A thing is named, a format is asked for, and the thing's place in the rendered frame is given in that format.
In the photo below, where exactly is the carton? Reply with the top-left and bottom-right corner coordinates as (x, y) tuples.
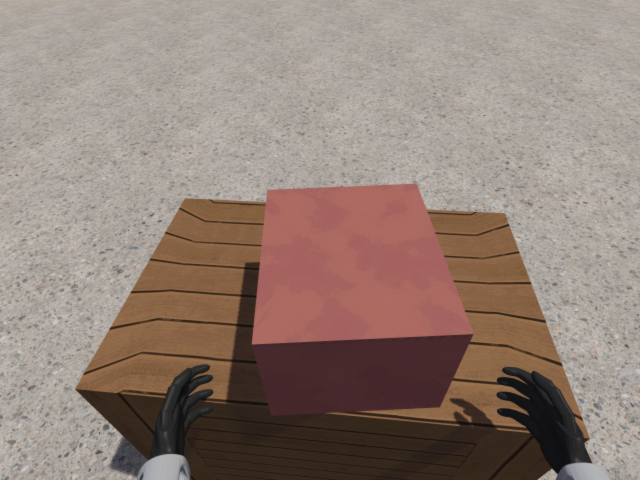
(252, 184), (473, 416)

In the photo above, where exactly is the robot right hand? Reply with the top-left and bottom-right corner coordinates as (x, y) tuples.
(496, 367), (592, 474)

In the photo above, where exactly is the pedestal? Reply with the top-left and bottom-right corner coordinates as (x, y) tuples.
(75, 198), (590, 480)

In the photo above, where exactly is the robot left hand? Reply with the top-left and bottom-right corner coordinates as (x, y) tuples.
(150, 364), (213, 459)

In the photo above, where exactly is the left robot forearm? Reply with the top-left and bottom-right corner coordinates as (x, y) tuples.
(137, 454), (191, 480)

